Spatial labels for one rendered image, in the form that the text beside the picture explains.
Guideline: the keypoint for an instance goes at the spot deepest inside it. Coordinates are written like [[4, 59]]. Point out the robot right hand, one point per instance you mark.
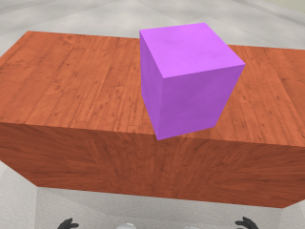
[[246, 223]]

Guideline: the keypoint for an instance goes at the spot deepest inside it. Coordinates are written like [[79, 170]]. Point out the robot left hand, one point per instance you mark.
[[67, 224]]

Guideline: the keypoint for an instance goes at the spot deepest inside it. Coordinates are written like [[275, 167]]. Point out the pedestal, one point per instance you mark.
[[72, 117]]

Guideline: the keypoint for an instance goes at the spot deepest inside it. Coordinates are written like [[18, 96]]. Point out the carton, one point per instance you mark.
[[187, 76]]

